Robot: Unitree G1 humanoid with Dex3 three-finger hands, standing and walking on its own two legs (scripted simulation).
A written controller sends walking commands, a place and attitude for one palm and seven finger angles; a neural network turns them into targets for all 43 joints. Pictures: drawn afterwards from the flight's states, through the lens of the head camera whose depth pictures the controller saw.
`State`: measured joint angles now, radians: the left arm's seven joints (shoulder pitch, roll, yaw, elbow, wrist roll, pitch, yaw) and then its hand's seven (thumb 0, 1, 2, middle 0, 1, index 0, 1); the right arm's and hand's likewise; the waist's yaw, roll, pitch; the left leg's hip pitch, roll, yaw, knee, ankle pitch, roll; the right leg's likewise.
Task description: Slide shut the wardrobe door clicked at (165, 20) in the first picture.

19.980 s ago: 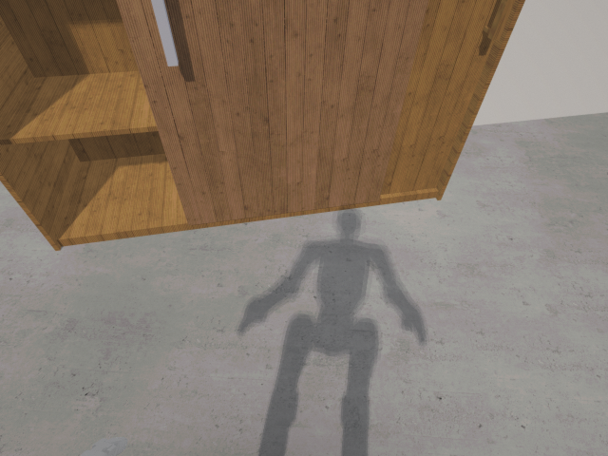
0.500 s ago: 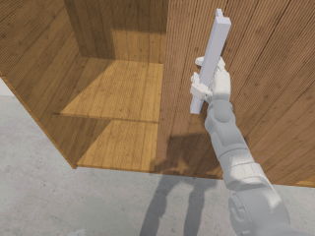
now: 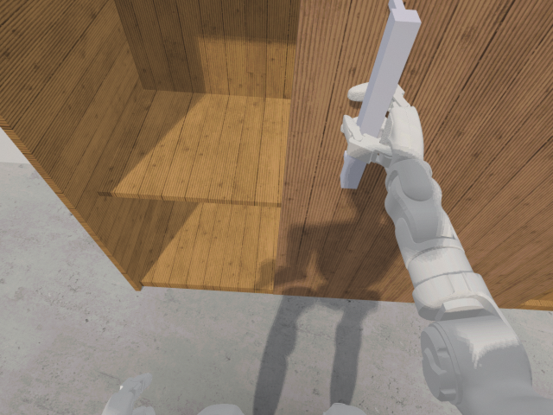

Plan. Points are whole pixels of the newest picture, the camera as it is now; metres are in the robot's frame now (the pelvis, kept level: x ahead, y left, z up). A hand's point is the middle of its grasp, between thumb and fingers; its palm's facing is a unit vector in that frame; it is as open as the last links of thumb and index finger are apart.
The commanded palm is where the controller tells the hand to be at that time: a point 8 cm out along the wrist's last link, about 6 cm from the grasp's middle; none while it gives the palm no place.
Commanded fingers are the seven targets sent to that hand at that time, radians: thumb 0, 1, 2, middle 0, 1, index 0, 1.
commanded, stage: step sideways, sliding the door along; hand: right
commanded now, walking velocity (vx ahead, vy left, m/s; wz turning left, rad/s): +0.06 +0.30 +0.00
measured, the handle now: (368, 107) +0.50 -0.10 +0.16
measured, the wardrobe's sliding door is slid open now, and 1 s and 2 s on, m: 0.49 0.32 0.00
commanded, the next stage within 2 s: none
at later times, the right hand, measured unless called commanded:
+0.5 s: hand (324, 137) +0.45 -0.03 +0.15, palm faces +0.12 +0.99 -0.08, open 6.4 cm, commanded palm +0.43 -0.02 +0.15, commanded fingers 0.00 -0.90 -0.90 0.45 1.40 0.45 1.40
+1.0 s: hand (227, 131) +0.45 +0.10 +0.15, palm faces +0.24 +0.97 -0.07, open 6.4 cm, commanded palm +0.43 +0.12 +0.15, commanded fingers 0.00 -0.90 -0.90 0.45 1.40 0.45 1.40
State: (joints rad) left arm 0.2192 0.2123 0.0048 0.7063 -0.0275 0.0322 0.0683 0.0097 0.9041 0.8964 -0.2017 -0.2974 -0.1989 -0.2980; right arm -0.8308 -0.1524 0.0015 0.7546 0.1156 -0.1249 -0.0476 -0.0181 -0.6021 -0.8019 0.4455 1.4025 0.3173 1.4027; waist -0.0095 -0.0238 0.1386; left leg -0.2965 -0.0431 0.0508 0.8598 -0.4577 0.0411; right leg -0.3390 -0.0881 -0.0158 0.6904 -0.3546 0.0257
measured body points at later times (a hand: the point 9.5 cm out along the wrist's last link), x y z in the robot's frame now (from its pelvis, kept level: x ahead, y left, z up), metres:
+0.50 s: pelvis +0.04 +0.12 +0.02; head +0.14 +0.10 +0.45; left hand +0.26 +0.31 -0.10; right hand +0.44 -0.09 +0.15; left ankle +0.08 +0.25 -0.65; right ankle +0.01 -0.04 -0.71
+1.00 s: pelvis +0.09 +0.27 +0.00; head +0.19 +0.26 +0.44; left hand +0.33 +0.45 -0.11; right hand +0.43 +0.05 +0.15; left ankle +0.14 +0.38 -0.71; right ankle +0.06 +0.06 -0.71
